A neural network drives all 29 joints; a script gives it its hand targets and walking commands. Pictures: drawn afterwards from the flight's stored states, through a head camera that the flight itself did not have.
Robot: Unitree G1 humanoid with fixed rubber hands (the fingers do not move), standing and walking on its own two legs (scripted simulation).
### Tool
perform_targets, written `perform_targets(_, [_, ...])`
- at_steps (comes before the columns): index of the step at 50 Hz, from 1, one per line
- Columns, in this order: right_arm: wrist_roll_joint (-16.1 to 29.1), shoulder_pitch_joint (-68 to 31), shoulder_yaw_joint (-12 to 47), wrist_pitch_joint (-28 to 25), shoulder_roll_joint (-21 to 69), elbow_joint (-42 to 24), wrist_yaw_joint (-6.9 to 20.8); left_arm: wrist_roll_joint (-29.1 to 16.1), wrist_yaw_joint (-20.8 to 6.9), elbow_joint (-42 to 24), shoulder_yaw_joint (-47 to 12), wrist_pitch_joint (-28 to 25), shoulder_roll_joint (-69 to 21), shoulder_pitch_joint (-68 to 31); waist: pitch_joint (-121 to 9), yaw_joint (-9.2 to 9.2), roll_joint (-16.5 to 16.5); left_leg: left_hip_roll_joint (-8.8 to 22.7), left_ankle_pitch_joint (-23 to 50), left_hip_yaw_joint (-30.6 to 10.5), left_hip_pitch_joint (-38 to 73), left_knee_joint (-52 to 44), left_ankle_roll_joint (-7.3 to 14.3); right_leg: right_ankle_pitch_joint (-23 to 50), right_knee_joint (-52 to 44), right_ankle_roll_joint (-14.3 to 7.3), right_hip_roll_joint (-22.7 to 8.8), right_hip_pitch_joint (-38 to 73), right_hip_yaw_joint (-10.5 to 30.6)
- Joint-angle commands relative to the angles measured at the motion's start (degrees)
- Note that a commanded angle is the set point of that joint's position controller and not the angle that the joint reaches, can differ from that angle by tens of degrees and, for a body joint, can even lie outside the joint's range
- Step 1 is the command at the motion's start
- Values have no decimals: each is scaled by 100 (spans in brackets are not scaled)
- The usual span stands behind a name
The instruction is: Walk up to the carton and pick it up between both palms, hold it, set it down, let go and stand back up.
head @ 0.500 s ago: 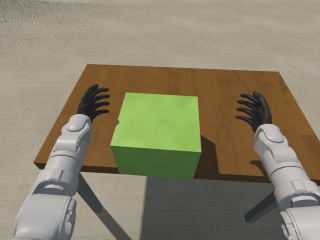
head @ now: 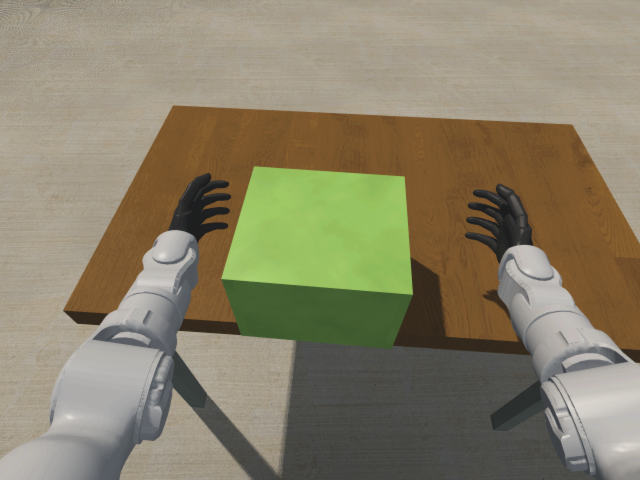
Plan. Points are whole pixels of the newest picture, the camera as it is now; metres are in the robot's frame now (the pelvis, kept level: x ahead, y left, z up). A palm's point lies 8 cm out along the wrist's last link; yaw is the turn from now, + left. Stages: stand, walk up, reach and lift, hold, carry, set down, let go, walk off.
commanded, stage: reach and lift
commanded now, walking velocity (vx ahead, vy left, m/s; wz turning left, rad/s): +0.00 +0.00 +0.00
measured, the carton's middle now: (322, 256) +0.45 +0.02 -0.02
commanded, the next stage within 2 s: none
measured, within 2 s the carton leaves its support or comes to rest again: neither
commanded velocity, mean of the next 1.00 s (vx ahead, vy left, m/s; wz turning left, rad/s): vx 0.00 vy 0.00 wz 0.00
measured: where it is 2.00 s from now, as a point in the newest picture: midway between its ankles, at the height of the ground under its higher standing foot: outside the picture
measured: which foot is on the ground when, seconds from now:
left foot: down 0.00-1.00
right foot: down 0.00-1.00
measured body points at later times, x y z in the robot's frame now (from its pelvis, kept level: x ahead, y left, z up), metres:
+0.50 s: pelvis -0.03 -0.01 -0.03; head +0.06 +0.00 +0.41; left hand +0.44 +0.18 +0.02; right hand +0.42 -0.24 +0.03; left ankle +0.00 +0.10 -0.73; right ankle -0.01 -0.10 -0.73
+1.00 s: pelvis -0.02 +0.00 -0.02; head +0.08 +0.02 +0.42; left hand +0.44 +0.16 +0.02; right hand +0.42 -0.17 +0.02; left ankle +0.00 +0.10 -0.73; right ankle -0.01 -0.10 -0.73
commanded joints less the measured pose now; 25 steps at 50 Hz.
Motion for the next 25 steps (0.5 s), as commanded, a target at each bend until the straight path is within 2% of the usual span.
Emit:
perform_targets(1, [-287, -2595, -534, -765, -970, -1068, -10, -313, 201, -755, -109, -933, 777, -3059, -3867, -74, 460, -1, 2673, -462, 2358, 635, -466, 2129, 256, 291, -73, -459, 3])
perform_targets(4, [-570, -2801, -774, -864, -996, -1023, -21, -533, 291, -690, -301, -1143, 730, -3364, -4424, -223, 491, 26, 2416, -466, 2323, 843, -507, 1924, 488, 240, -58, -847, -74])
perform_targets(8, [-658, -2876, -794, -937, -909, -344, -32, -609, 291, -26, -461, -1280, 604, -3326, -4558, -321, 394, 21, 2208, -493, 1915, 1084, -469, 1772, 762, 211, -76, -1173, -54])
perform_targets(11, [-500, -2889, -657, -1060, -897, 43, -30, -556, 269, 388, -484, -1345, 522, -3202, -4569, -276, 329, -3, 2367, -481, 1694, 1244, -467, 1852, 859, 244, -56, -1225, -21])
perform_targets(14, [-195, -2915, -364, -1161, -849, 63, -39, -451, 236, 599, -342, -1365, 583, -3040, -4570, -139, 132, -78, 2532, -417, 1394, 1323, -411, 2188, 916, 355, -39, -844, 63])
perform_targets(16, [-25, -2937, -171, -1180, -757, 93, -45, -417, 201, 721, -279, -1363, 616, -2995, -4317, -72, -47, -147, 2291, -381, 952, 1257, -319, 2244, 956, 442, -66, -550, 154])
perform_targets(18, [49, -2977, -78, -1155, -648, 73, -27, -473, 170, 747, -343, -1391, 623, -3069, -4030, -58, -121, -183, 1884, -365, 547, 1130, -244, 1976, 962, 473, -114, -510, 212])
perform_targets(22, [40, -3117, -80, -1064, -550, -63, 46, -685, 205, 629, -628, -1480, 591, -3417, -3855, -74, 66, -151, 1310, -368, 445, 1048, -220, 1105, 918, 385, -187, -1050, 192])
perform_targets(25, [-77, -3175, -199, -997, -537, -117, 64, -797, 270, 459, -734, -1504, 564, -3629, -4121, -132, 230, -116, 1216, -371, 612, 1098, -249, 837, 932, 316, -207, -1317, 146])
